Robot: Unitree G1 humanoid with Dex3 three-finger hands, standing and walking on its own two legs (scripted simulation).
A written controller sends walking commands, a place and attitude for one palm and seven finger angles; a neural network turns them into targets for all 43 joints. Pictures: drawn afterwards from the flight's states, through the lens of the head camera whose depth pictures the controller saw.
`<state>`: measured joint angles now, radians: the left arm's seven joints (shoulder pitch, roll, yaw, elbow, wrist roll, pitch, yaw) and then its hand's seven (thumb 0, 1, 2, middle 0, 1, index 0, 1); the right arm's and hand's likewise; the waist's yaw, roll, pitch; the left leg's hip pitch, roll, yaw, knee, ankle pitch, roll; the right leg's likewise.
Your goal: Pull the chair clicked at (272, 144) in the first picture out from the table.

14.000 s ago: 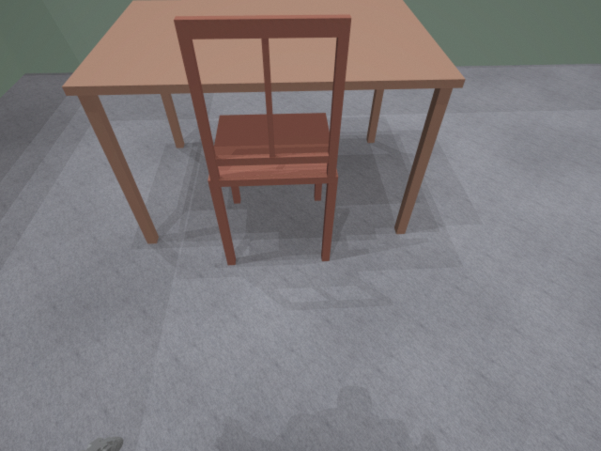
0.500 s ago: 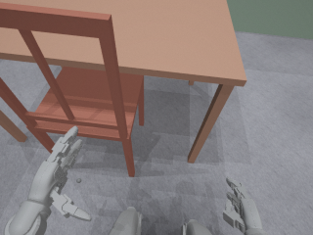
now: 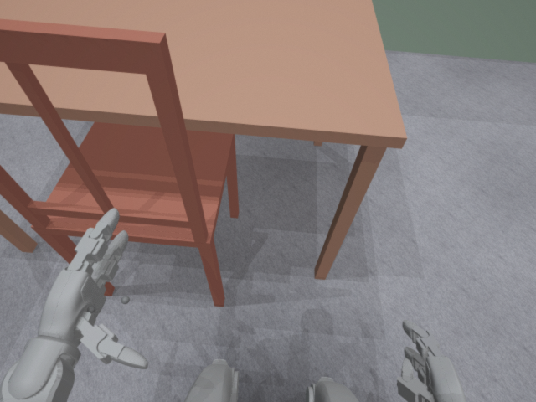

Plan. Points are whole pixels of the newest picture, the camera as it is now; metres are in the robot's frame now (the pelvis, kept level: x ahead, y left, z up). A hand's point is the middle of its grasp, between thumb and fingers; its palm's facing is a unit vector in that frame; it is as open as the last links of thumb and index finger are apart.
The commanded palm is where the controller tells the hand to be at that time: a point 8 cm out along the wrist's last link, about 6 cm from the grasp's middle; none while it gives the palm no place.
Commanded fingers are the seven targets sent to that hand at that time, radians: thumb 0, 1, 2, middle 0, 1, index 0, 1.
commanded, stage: raise the hand toward the chair's back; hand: left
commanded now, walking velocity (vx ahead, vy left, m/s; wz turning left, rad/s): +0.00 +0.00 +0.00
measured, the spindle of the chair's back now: (73, 153) +0.49 +0.37 +0.04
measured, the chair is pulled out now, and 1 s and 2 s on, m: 0.00 0.00 0.00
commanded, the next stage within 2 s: aim the fingers beside a spindle in 0.18 s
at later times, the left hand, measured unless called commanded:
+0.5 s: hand (143, 294) +0.25 +0.18 +0.04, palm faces -0.10 -0.99 -0.05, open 17.0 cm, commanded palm +0.24 +0.25 +0.05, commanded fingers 0.00 -0.50 0.30 -0.06 -0.08 -0.06 -0.08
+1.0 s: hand (164, 274) +0.29 +0.17 +0.02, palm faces -0.12 -0.99 -0.05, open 17.0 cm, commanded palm +0.28 +0.23 +0.03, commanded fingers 0.00 -0.50 0.30 -0.06 -0.08 -0.06 -0.08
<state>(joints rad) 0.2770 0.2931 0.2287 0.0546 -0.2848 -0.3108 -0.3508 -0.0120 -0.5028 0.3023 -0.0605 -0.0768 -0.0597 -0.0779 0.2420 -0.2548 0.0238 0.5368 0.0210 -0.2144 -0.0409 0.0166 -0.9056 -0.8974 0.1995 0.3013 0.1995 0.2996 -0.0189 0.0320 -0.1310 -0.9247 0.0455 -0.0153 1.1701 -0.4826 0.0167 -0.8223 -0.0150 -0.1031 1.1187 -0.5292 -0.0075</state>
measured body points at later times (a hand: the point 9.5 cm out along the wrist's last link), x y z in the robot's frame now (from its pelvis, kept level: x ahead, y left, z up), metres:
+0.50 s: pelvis +0.00 -0.01 -0.01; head +0.06 +0.00 +0.44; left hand +0.25 +0.24 +0.05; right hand +0.18 -0.25 -0.08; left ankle +0.05 +0.11 -0.65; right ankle +0.01 -0.12 -0.65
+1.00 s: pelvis +0.00 +0.00 -0.02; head +0.08 +0.01 +0.43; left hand +0.29 +0.22 +0.03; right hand +0.17 -0.24 -0.10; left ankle +0.05 +0.11 -0.65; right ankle +0.01 -0.12 -0.65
